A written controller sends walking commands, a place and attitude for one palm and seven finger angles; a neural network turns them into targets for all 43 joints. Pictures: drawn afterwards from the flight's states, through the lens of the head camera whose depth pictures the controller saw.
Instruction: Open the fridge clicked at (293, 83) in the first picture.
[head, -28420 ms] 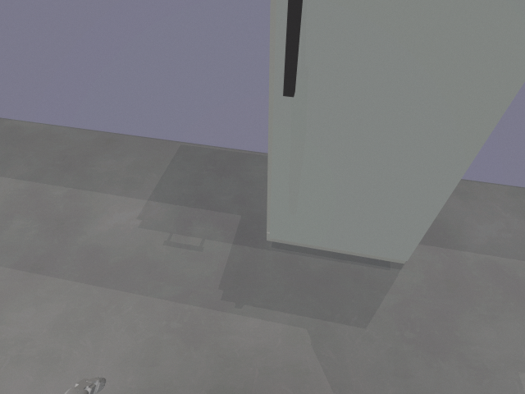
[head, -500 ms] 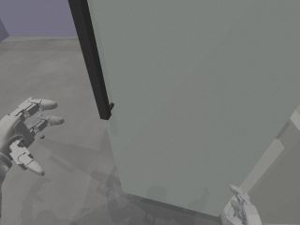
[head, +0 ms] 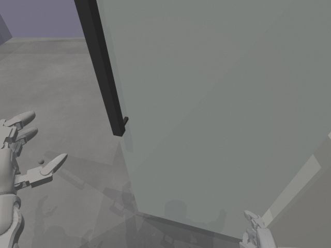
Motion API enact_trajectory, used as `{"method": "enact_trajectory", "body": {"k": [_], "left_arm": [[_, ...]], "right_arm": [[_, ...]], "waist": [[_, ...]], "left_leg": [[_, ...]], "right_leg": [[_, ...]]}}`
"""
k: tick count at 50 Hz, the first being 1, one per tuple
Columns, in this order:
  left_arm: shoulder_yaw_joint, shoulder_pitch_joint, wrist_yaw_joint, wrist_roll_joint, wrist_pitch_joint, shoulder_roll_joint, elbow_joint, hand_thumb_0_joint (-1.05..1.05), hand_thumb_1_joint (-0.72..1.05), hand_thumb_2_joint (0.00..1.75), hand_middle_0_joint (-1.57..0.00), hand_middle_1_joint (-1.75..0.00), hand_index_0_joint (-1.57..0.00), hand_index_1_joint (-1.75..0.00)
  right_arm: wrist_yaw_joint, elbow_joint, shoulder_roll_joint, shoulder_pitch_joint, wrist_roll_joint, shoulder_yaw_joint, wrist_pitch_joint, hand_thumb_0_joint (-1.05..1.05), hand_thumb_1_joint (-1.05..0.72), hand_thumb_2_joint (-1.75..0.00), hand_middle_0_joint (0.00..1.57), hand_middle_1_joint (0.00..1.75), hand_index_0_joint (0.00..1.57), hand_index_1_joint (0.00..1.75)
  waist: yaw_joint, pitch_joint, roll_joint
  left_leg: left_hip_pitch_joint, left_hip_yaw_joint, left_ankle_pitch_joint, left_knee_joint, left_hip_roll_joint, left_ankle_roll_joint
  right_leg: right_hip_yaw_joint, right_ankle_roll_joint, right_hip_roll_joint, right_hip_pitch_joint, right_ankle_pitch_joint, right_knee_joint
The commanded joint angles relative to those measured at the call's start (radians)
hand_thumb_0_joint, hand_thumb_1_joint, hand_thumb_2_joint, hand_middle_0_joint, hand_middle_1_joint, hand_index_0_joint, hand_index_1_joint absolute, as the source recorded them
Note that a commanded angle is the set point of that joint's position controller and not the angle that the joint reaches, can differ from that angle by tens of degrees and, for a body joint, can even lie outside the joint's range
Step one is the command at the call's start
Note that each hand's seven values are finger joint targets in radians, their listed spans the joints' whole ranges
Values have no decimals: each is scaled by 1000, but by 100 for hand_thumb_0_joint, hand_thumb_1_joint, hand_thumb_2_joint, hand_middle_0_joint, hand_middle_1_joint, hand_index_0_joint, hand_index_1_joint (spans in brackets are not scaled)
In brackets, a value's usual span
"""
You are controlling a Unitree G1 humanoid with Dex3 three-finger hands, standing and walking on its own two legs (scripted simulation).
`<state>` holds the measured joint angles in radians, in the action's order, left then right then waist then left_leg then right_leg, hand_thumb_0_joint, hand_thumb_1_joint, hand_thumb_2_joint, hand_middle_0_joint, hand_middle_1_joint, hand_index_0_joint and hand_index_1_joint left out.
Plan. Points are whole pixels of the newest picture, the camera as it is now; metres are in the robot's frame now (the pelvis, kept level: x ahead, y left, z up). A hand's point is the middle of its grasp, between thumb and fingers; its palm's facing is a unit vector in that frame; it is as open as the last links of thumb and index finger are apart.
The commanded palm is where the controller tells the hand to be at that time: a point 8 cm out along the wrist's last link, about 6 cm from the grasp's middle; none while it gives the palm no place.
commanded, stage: draw the hand back to the body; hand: left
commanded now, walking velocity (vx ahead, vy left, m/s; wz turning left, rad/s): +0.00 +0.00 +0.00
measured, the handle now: (109, 69) +0.43 +0.20 +0.24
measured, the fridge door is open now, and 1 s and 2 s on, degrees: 77 77 77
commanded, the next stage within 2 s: step back with the hand held close in 0.58 s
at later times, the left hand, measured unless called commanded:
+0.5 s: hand (40, 175) +0.18 +0.26 +0.16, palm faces +0.50 -0.79 -0.35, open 7.5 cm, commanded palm +0.13 +0.29 +0.17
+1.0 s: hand (36, 180) +0.18 +0.27 +0.15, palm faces +0.38 -0.81 -0.45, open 7.4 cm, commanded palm +0.12 +0.31 +0.17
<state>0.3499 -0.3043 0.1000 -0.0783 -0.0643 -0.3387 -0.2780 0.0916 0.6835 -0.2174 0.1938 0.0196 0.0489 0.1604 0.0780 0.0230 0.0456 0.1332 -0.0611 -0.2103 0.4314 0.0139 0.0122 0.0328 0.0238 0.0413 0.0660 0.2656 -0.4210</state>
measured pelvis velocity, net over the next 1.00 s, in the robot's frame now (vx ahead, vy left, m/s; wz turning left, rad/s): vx -0.03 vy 0.01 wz -0.01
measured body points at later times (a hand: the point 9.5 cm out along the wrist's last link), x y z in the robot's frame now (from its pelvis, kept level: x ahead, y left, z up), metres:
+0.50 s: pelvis +0.00 -0.01 +0.00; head -0.03 -0.03 +0.45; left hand +0.15 +0.30 +0.18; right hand +0.19 -0.22 -0.08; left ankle +0.02 +0.11 -0.74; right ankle -0.02 -0.13 -0.74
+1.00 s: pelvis -0.03 +0.01 +0.00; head -0.02 +0.01 +0.45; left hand +0.15 +0.31 +0.18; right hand +0.16 -0.23 -0.07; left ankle +0.02 +0.11 -0.74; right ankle -0.02 -0.13 -0.74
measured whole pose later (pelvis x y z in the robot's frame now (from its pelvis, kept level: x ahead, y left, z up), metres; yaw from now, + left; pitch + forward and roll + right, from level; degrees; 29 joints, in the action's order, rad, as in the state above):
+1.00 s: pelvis -0.03 +0.01 +0.00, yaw -1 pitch -1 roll -1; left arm 0.38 -0.52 0.10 -0.06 -0.15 -0.40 -0.46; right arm 0.09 0.56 -0.23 0.16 0.01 0.01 0.03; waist 0.02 0.03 0.02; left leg 0.27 -0.07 -0.18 0.48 0.03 0.02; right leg 0.02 0.03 0.03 0.20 0.22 -0.44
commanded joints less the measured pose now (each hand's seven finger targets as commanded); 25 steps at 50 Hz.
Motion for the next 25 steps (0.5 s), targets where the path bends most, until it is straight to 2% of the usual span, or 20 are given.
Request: {"method": "enact_trajectory", "body": {"k": [1,2,6,8,10,11,14,17,19,22,25], "left_arm": [[119,62,8,0,-64,-207,-233,0,57,74,-21,-49,-21,-49],[117,62,8,2,-67,-207,-257,0,61,76,-21,-47,-21,-47],[117,14,8,0,-64,-202,-272,0,75,83,-21,-38,-21,-38],[107,8,9,2,-68,-193,-299,0,83,87,-20,-34,-20,-34],[105,-16,10,3,-66,-193,-291,0,90,90,-20,-30,-20,-30],[97,7,11,4,-69,-190,-308,0,90,90,-20,-30,-20,-30],[121,8,16,7,-70,-213,-290,0,90,90,-20,-30,-20,-30],[100,29,15,6,-74,-192,-292,0,90,90,-20,-30,-20,-30],[108,18,14,6,-73,-198,-271,0,90,90,-20,-30,-20,-30],[98,22,11,5,-75,-187,-272,0,90,90,-20,-30,-20,-30],[113,7,10,2,-75,-199,-260,0,90,90,-20,-30,-20,-30]], "right_arm": [[7,-178,-118,-142,-7,-58,38,0,-90,-90,20,30,20,30],[6,-181,-117,-140,-6,-59,35,0,-90,-90,20,30,20,30],[6,-190,-116,-140,-4,-61,30,0,-90,-90,20,30,20,30],[7,-191,-113,-137,-5,-61,30,0,-90,-90,20,30,20,30],[10,-191,-114,-141,-3,-62,31,0,-90,-90,20,30,20,30],[11,-190,-113,-142,-4,-61,32,0,-90,-90,20,30,20,30],[18,-183,-119,-140,0,-65,37,0,-90,-90,20,30,20,30],[20,-182,-111,-143,-1,-61,37,0,-90,-90,20,30,20,30],[21,-177,-117,-143,2,-63,40,0,-90,-90,20,30,20,30],[19,-176,-109,-149,0,-60,40,0,-90,-90,20,30,20,30],[21,-175,-110,-150,2,-61,42,0,-90,-90,20,30,20,30]], "waist": [[7,-90,12],[5,-98,34],[5,-77,4],[2,-80,42],[2,-58,19],[-2,-56,33],[2,-53,0],[-2,-52,25],[3,-46,-11],[2,-44,21],[6,-42,-7]], "left_leg": [[-68,32,175,-73,6,9],[-76,32,176,-75,7,7],[-69,25,176,-72,4,12],[-81,23,166,-72,3,10],[-80,20,154,-74,3,13],[-80,21,136,-76,1,12],[-86,20,132,-78,-1,17],[-93,16,114,-79,-2,16],[-88,20,112,-83,-2,19],[-94,17,110,-84,-4,18],[-91,14,111,-85,-2,21]], "right_leg": [[10,-31,-30,43,-201,74],[9,-31,-31,42,-196,75],[9,-27,-31,42,-209,86],[8,-28,-32,49,-192,90],[9,-25,-32,59,-184,103],[6,-25,-32,62,-164,107],[8,-24,-34,65,-160,119],[5,-22,-32,70,-140,121],[6,-21,-34,67,-136,132],[4,-20,-32,70,-133,130],[1,-17,-30,64,-138,135]]}}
